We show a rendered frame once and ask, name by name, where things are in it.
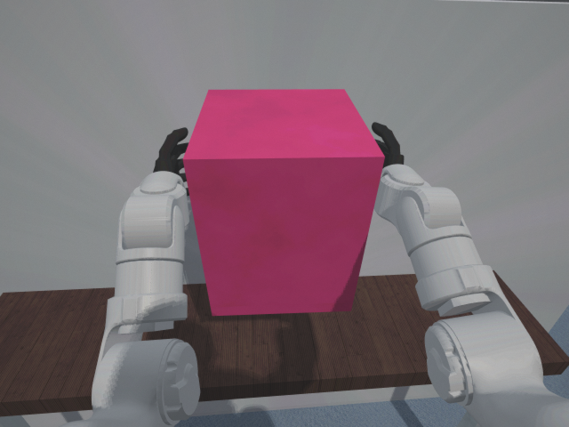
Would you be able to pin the left robot upper arm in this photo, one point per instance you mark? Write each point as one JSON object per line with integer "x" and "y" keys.
{"x": 144, "y": 384}

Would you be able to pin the table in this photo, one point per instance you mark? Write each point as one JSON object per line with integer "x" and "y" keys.
{"x": 50, "y": 344}

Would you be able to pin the robot right hand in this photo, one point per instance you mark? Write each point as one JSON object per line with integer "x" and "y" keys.
{"x": 390, "y": 147}

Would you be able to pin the robot left forearm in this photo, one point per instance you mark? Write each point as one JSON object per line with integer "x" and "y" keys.
{"x": 150, "y": 250}

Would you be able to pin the carton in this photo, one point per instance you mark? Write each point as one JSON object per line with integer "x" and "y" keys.
{"x": 282, "y": 185}

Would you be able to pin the robot right forearm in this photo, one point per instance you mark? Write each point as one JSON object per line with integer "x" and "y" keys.
{"x": 451, "y": 276}

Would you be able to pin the right robot upper arm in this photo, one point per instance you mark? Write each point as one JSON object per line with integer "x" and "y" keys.
{"x": 487, "y": 364}

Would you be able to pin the robot left hand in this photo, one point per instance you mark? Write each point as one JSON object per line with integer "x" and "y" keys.
{"x": 169, "y": 153}

